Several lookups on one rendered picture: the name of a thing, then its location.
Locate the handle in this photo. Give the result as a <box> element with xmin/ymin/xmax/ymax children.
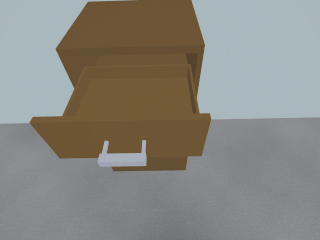
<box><xmin>97</xmin><ymin>140</ymin><xmax>147</xmax><ymax>167</ymax></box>

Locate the drawer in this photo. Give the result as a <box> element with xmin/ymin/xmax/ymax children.
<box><xmin>29</xmin><ymin>64</ymin><xmax>211</xmax><ymax>159</ymax></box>

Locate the cabinet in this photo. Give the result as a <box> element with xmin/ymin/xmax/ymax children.
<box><xmin>56</xmin><ymin>0</ymin><xmax>205</xmax><ymax>172</ymax></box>

